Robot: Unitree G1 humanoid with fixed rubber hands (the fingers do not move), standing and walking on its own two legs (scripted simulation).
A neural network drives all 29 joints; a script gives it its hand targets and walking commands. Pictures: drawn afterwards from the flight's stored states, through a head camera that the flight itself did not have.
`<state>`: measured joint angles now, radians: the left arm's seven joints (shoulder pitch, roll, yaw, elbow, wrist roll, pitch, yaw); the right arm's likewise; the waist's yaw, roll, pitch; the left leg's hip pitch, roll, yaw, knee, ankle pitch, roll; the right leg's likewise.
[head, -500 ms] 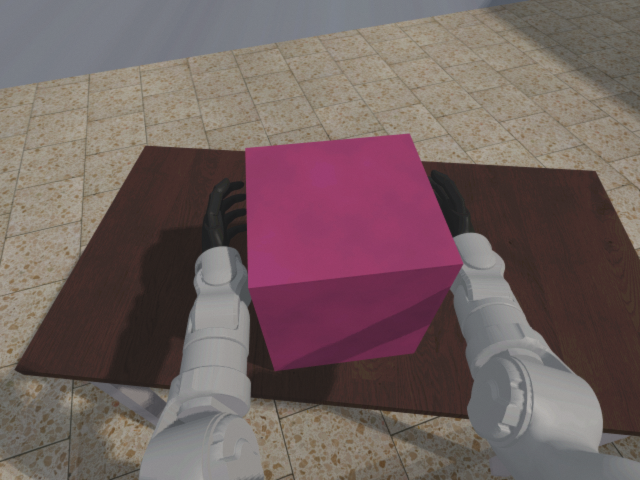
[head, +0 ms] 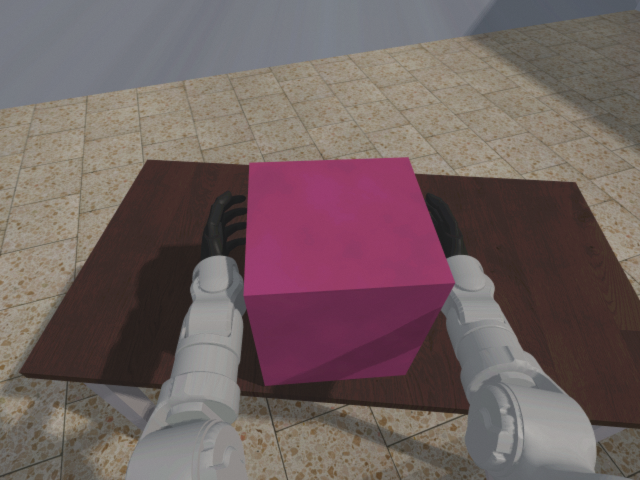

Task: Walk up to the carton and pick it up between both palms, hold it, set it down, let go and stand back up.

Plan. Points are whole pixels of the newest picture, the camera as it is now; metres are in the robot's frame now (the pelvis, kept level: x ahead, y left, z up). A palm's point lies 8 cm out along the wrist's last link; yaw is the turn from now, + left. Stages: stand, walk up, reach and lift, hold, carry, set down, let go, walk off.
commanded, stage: reach and lift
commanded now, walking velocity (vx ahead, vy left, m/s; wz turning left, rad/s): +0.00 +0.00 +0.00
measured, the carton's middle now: (333, 276) +0.39 +0.02 +0.03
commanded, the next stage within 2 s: none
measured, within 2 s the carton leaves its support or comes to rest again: neither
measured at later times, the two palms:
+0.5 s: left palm (214, 237) +0.37 +0.16 +0.13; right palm (468, 253) +0.38 -0.14 +0.11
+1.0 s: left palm (185, 211) +0.36 +0.18 +0.18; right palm (458, 239) +0.37 -0.12 +0.15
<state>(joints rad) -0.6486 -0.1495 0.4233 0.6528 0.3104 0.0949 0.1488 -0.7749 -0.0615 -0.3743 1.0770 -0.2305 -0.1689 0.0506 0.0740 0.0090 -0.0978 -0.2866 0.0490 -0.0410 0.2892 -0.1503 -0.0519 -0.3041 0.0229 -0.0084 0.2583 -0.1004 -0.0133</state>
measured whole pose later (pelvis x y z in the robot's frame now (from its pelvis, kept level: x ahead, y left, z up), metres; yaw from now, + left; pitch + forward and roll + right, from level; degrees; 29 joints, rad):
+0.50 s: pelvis -0.02 +0.00 +0.00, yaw +0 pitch +2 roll +0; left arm -0.75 -0.10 0.41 0.67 0.31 0.26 0.12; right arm -0.78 -0.03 -0.39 0.98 -0.19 0.00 0.03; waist 0.04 -0.02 -0.06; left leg -0.18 0.04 -0.03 0.28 -0.13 -0.05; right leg -0.22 0.01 0.00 0.30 -0.10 -0.01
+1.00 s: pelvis -0.01 +0.02 +0.00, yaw +2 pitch -5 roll -1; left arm -0.68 -0.05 0.29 0.41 0.28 0.48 0.10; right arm -0.72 -0.05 -0.13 0.79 0.08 0.16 -0.08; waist -0.04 -0.02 -0.02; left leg -0.06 0.01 -0.05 0.32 -0.18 -0.01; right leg -0.04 -0.02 -0.02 0.23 -0.11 0.02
